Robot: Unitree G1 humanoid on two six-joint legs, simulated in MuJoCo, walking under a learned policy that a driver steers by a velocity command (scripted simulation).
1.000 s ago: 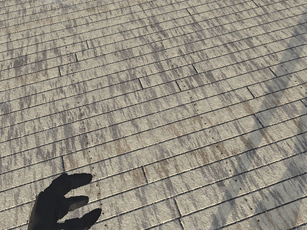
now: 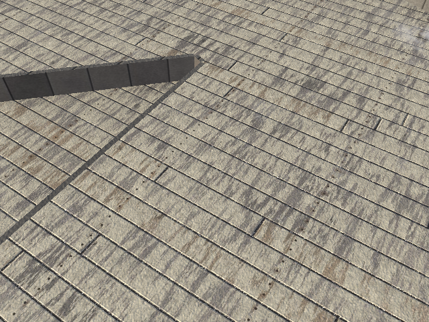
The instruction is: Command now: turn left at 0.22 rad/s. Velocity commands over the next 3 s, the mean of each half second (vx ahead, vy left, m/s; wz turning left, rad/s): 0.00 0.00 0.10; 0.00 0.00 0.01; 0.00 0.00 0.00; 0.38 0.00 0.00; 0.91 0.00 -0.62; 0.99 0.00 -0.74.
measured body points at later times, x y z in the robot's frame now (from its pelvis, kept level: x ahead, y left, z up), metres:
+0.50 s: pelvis +0.01 -0.02 +0.00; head +0.02 -0.02 +0.45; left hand +0.17 +0.22 -0.09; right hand +0.14 -0.27 -0.10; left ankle +0.01 +0.11 -0.73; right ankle +0.01 -0.13 -0.73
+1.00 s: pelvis +0.02 -0.04 +0.01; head +0.02 -0.04 +0.46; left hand +0.14 +0.20 -0.11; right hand +0.13 -0.29 -0.11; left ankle +0.01 +0.11 -0.73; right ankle +0.01 -0.13 -0.73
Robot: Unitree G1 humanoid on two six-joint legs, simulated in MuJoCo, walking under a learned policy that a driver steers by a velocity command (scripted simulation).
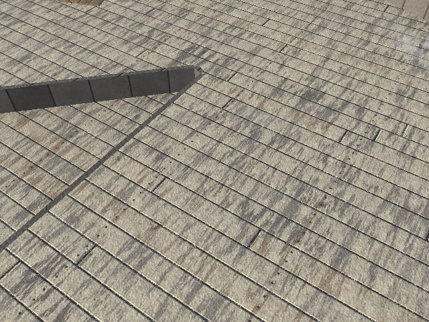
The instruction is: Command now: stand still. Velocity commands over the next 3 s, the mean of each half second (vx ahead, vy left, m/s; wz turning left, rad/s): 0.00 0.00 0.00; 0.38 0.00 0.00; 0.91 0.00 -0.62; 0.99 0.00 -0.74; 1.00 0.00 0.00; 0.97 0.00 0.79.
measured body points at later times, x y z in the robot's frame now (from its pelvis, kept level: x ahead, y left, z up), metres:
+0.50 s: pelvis +0.00 -0.01 +0.00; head +0.01 -0.01 +0.45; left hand +0.08 +0.24 -0.13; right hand +0.05 -0.27 -0.14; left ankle +0.00 +0.15 -0.74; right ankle -0.01 -0.09 -0.74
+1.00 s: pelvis +0.09 +0.06 +0.00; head +0.09 +0.09 +0.45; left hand +0.09 +0.34 -0.15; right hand +0.21 -0.20 -0.11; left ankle +0.12 +0.19 -0.74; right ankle -0.01 -0.09 -0.73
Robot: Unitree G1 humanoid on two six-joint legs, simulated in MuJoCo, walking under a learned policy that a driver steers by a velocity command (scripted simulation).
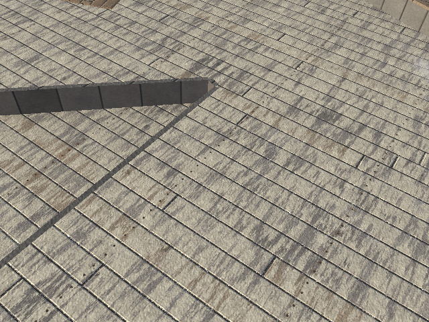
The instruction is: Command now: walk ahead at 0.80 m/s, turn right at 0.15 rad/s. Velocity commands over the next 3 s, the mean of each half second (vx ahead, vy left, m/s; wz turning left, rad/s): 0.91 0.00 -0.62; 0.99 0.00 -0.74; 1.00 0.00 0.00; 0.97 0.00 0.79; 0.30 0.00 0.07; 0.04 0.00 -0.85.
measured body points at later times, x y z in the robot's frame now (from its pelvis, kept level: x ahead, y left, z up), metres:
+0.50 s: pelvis +0.31 +0.00 -0.03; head +0.32 +0.00 +0.41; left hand +0.56 +0.18 -0.12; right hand +0.19 -0.24 -0.17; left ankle +0.05 +0.14 -0.69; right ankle +0.42 -0.08 -0.73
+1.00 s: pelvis +0.70 -0.11 -0.02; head +0.71 -0.13 +0.43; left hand +0.94 +0.05 -0.13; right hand +0.65 -0.42 -0.10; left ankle +0.84 -0.06 -0.73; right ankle +0.49 -0.10 -0.62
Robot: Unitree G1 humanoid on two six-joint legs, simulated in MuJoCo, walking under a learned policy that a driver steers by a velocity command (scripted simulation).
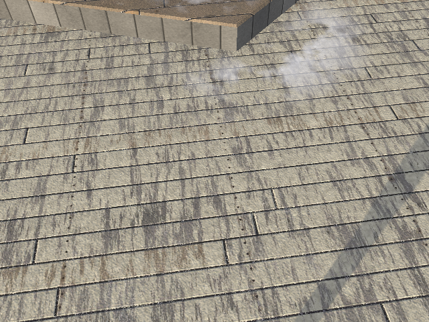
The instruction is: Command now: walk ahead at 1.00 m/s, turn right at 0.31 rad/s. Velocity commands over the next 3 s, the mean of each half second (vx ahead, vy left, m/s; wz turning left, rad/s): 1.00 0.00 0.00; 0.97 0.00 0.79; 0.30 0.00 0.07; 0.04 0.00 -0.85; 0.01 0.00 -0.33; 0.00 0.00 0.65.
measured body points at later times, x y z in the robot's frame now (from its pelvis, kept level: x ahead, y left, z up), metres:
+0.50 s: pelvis +0.42 -0.04 +0.00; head +0.46 -0.05 +0.45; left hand +0.62 +0.20 -0.07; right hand +0.42 -0.30 -0.14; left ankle +0.22 +0.11 -0.60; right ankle +0.51 -0.15 -0.72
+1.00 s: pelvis +0.84 +0.05 -0.01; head +0.86 +0.06 +0.44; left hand +0.92 +0.35 -0.09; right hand +1.02 -0.18 -0.12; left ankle +0.90 +0.11 -0.72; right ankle +0.80 -0.16 -0.59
